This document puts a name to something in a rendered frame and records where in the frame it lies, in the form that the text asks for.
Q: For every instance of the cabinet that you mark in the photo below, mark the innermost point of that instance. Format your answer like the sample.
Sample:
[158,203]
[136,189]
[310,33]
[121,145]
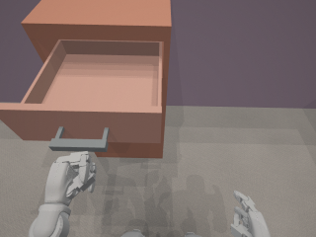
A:
[130,20]

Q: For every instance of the handle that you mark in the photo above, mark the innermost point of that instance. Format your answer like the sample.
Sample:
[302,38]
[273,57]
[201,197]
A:
[79,145]

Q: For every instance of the drawer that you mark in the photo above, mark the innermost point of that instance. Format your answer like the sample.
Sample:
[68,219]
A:
[87,85]

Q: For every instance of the left robot forearm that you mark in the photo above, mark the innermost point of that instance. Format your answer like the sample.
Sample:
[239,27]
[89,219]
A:
[52,221]

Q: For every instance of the robot right shin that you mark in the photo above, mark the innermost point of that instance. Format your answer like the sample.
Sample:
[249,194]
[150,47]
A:
[190,233]

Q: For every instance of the left robot hand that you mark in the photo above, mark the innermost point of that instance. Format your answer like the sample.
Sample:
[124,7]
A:
[77,168]

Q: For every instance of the right robot hand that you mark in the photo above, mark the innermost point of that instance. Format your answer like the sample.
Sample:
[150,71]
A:
[254,224]

